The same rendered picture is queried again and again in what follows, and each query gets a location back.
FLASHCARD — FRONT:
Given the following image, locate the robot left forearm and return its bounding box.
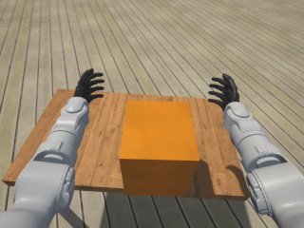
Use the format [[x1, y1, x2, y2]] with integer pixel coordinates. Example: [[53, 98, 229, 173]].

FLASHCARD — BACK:
[[13, 97, 89, 203]]

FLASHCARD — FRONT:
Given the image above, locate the robot right upper arm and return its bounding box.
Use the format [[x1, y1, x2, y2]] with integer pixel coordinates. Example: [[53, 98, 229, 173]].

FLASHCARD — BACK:
[[246, 162, 304, 228]]

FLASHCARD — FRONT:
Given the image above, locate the left robot hand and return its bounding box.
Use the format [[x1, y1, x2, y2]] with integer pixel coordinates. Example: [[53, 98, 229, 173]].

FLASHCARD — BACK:
[[73, 68, 105, 104]]

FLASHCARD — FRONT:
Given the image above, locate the table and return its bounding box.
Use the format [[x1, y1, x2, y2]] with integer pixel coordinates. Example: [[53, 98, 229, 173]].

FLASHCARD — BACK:
[[2, 88, 250, 218]]

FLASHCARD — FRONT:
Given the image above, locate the carton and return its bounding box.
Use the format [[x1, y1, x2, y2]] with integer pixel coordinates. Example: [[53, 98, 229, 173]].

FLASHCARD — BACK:
[[119, 100, 200, 197]]

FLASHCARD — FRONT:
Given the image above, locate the robot right forearm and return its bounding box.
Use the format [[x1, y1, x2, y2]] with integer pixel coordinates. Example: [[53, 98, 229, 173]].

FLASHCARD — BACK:
[[222, 102, 304, 180]]

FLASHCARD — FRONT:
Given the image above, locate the right robot hand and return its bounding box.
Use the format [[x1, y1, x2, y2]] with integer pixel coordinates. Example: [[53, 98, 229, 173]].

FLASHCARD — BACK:
[[207, 73, 239, 112]]

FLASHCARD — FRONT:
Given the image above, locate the robot left upper arm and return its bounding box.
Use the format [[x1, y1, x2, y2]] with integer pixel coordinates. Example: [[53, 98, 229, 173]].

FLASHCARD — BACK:
[[0, 161, 76, 228]]

